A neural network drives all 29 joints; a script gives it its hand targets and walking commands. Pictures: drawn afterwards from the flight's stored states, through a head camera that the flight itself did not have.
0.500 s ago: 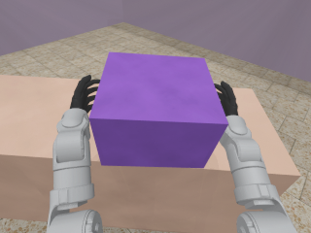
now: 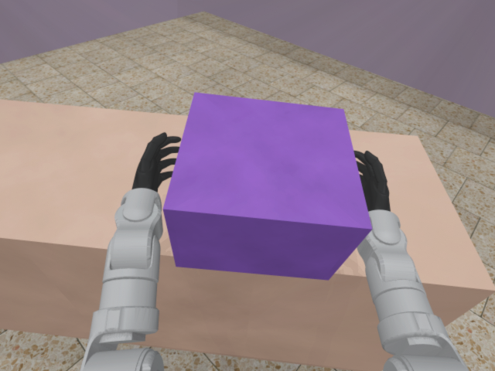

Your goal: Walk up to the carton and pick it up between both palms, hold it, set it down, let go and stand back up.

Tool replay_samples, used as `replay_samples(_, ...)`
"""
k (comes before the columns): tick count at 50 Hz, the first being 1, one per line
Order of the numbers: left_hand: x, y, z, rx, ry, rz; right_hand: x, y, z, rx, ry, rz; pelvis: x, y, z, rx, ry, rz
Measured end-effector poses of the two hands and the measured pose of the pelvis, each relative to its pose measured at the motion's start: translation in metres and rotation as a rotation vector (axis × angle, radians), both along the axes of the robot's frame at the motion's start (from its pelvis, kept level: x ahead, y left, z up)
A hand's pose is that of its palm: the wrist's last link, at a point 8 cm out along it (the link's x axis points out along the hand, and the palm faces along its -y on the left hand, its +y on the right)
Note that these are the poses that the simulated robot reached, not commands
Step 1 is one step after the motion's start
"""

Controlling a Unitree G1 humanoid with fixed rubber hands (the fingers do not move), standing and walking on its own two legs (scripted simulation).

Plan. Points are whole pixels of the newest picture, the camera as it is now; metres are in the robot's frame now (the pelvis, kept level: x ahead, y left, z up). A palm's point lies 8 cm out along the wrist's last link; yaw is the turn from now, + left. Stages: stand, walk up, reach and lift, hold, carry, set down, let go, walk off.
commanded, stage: set down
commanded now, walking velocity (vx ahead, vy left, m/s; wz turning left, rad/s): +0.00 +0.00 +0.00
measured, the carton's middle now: (261, 186) +0.40 -0.03 +0.10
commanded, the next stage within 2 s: none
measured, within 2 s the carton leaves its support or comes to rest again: neither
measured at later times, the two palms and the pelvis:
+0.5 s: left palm (157, 181) +0.39 +0.14 +0.13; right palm (372, 204) +0.35 -0.21 +0.10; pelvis +0.00 +0.01 +0.00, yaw -1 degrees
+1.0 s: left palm (169, 179) +0.41 +0.13 +0.11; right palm (373, 201) +0.36 -0.22 +0.09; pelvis +0.01 +0.00 +0.00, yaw -1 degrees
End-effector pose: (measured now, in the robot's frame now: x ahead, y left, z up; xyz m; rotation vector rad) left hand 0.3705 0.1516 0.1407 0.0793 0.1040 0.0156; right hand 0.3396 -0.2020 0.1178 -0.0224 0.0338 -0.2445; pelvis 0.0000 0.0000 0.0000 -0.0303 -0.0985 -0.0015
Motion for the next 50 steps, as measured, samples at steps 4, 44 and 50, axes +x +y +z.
replay_samples(4,0.006,-0.003,0.002,0.001,-0.001,-0.006,0.004,-0.003,0.004,-0.002,-0.001,-0.007,0.003,0.001,0.000,-0.001,0.006,-0.003)
replay_samples(44,0.040,-0.021,-0.031,-0.004,0.105,-0.039,0.021,-0.019,-0.028,0.009,0.098,-0.042,0.004,-0.001,0.002,0.008,0.085,-0.019)
replay_samples(50,0.044,-0.022,-0.034,-0.014,0.104,-0.040,0.025,-0.020,-0.028,0.008,0.094,-0.043,0.007,0.000,0.002,0.004,0.102,-0.018)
